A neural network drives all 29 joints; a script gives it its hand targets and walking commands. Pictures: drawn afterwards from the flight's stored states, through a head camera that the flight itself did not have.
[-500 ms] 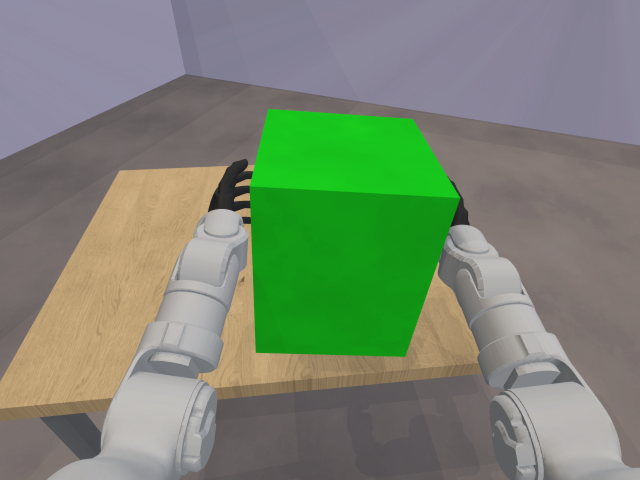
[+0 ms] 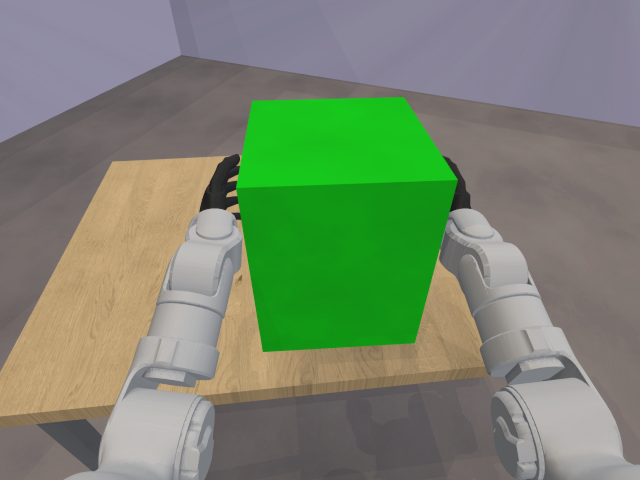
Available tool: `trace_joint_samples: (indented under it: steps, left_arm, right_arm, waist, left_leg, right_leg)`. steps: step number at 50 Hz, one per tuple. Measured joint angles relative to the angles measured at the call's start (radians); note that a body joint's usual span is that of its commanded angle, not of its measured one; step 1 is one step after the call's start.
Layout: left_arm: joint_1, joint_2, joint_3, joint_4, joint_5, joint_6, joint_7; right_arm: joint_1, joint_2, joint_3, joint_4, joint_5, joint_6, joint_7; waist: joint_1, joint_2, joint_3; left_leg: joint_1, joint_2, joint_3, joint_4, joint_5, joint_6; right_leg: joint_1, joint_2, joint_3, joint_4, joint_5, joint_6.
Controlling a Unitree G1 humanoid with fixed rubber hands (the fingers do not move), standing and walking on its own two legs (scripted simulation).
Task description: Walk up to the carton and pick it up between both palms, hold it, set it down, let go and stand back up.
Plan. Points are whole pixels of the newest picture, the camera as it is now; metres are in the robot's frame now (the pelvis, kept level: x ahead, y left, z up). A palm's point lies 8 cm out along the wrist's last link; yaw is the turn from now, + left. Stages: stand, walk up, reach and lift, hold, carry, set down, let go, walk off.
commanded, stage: reach and lift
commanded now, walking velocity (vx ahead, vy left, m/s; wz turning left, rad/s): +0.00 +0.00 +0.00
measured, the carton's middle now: (334, 223) +0.40 +0.02 +0.15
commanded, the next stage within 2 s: hold in 0.40 s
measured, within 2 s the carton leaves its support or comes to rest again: neither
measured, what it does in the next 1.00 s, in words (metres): stands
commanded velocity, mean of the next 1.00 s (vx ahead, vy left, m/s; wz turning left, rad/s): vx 0.00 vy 0.00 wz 0.00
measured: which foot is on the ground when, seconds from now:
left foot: down 0.00-1.00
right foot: down 0.00-1.00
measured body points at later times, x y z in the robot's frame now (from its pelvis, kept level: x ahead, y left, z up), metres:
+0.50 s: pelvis -0.02 +0.00 +0.00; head -0.05 +0.02 +0.45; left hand +0.36 +0.18 +0.20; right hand +0.38 -0.11 +0.19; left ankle +0.04 +0.11 -0.74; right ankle -0.01 -0.15 -0.74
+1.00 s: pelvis -0.03 +0.00 +0.00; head -0.08 +0.02 +0.45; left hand +0.37 +0.17 +0.21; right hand +0.37 -0.12 +0.18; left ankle +0.04 +0.11 -0.74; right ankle -0.01 -0.15 -0.74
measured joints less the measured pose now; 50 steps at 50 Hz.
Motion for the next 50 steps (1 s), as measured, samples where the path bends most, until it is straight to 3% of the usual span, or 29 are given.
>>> trace_joint_samples:
  steps: [8,23,44,50]
  left_arm:
    - [0.062,0.0,0.002,-0.175,0.001,0.027,0.023]
    - [0.042,0.0,0.014,-0.208,0.012,0.094,0.002]
    - [-0.157,0.0,0.03,0.145,0.047,0.071,-0.053]
    - [-0.151,0.0,0.03,0.179,0.049,0.043,-0.058]
  right_arm:
    - [0.002,0.0,0.0,-0.125,0.017,0.032,-0.002]
    - [0.014,0.004,0.0,-0.162,0.017,0.07,-0.014]
    - [-0.013,0.006,-0.02,0.052,-0.026,0.023,-0.013]
    - [-0.021,0.006,-0.02,0.077,-0.026,0.018,-0.013]
  waist:
    - [0.0,0.0,0.029]
    - [0.0,0.002,0.041]
    - [0.0,0.002,-0.049]
    - [0.0,0.002,-0.025]
  left_leg:
    - [0.002,0.0,-0.001,0.0,0.002,-0.002]
    - [0.003,0.0,-0.004,0.0,0.025,-0.002]
    - [0.005,0.0,-0.007,-0.003,0.037,-0.002]
    - [0.006,0.0,-0.009,-0.005,0.037,-0.002]
  right_leg:
    - [0.004,0.0,0.0,-0.003,0.003,0.0]
    - [0.005,0.001,0.0,-0.003,0.027,0.0]
    - [0.006,0.003,0.0,-0.003,0.04,0.0]
    - [0.006,0.004,0.0,-0.003,0.039,0.0]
